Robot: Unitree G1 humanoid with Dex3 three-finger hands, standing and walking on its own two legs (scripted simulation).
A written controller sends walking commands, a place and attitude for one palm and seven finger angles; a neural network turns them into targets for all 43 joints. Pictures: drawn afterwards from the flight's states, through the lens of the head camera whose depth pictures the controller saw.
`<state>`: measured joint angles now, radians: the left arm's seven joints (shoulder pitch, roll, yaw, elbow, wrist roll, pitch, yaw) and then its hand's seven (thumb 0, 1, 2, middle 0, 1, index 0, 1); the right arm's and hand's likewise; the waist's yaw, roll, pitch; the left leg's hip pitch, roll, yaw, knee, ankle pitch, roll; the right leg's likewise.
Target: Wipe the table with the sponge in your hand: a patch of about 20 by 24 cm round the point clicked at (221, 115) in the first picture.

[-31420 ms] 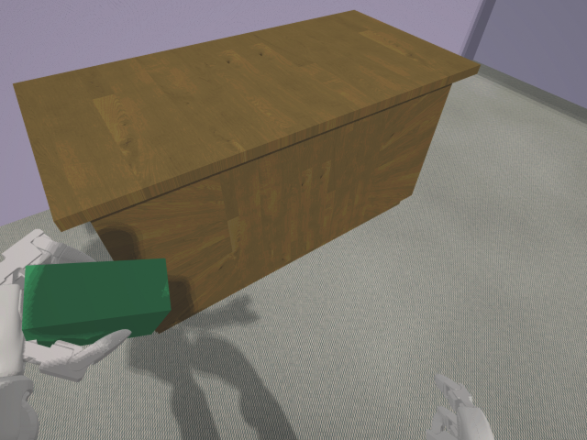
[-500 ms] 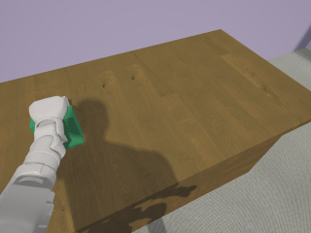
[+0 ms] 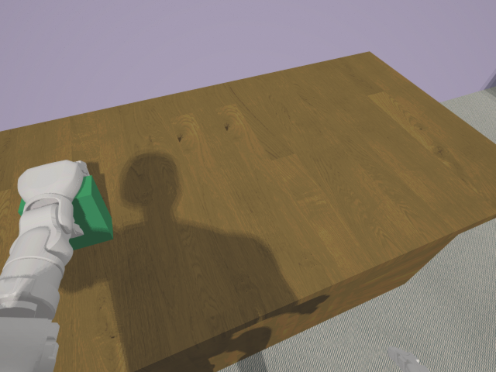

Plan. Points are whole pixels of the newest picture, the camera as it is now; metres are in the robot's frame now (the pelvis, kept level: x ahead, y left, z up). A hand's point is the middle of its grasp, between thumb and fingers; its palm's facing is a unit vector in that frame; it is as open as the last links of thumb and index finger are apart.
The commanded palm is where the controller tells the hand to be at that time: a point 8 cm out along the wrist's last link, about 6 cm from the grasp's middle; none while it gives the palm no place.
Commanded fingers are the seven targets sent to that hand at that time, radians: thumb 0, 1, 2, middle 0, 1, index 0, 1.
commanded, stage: slide back across to the first lane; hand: left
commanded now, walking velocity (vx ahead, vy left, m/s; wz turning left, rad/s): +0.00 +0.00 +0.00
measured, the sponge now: (75, 223) +0.35 +0.35 +0.00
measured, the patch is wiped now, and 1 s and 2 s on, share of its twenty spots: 1.00 1.00 1.00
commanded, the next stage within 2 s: wipe back along the first lane in 0.04 s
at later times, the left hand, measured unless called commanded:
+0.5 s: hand (53, 223) +0.33 +0.35 +0.04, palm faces -0.07 -0.04 -1.00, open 10.0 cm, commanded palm +0.29 +0.34 +0.09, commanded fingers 0.00 0.10 1.30 -1.20 -1.60 -1.20 -1.60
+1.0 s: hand (58, 252) +0.28 +0.32 +0.04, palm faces -0.02 -0.05 -1.00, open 10.0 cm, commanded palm +0.24 +0.31 +0.07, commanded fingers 0.00 0.10 1.30 -1.20 -1.60 -1.20 -1.60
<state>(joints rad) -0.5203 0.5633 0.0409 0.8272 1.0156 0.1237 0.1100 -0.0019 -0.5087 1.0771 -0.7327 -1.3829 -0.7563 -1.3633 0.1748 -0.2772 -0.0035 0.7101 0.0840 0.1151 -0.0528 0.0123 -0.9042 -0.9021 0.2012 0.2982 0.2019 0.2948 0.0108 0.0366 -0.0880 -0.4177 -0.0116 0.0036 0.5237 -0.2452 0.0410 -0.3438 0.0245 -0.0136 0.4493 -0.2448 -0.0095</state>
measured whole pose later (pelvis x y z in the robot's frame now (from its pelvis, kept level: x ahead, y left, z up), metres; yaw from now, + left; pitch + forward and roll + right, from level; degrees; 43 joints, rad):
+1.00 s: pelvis +0.00 +0.00 +0.00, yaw +0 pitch +3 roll -1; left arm -0.10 0.46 -0.01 0.34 0.96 0.27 0.15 -0.01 -0.49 1.08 -0.70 -1.41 -0.73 -1.39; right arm 0.09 -0.26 0.02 0.67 0.07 0.11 -0.03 0.01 -0.90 -0.90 0.20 0.30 0.20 0.29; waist 0.07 0.07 -0.08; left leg -0.33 -0.02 0.00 0.52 -0.25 0.04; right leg -0.26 0.02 -0.01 0.46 -0.26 -0.01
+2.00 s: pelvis +0.00 +0.00 +0.00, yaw -1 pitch +0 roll -1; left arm 0.30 0.42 -0.04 -0.09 0.93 0.35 0.16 0.00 -0.49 1.07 -0.70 -1.42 -0.72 -1.40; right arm 0.06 -0.27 0.01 0.67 0.06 0.08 -0.04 0.02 -0.90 -0.90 0.20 0.30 0.17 0.28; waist 0.10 0.08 -0.06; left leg -0.24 -0.01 0.02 0.50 -0.26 0.04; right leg -0.19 0.02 0.01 0.46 -0.27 -0.01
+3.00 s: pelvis -0.01 -0.02 +0.01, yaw +0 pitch -5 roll +0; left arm 0.24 0.49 -0.03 -0.19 0.88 0.37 0.03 -0.01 -0.51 1.07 -0.74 -1.36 -0.77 -1.35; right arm 0.03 -0.27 0.04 0.71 0.05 0.06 -0.07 0.02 -0.90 -0.90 0.20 0.30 0.19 0.29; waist 0.12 0.10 0.01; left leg -0.13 0.00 0.00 0.42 -0.21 0.01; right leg -0.08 0.04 -0.01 0.38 -0.23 -0.04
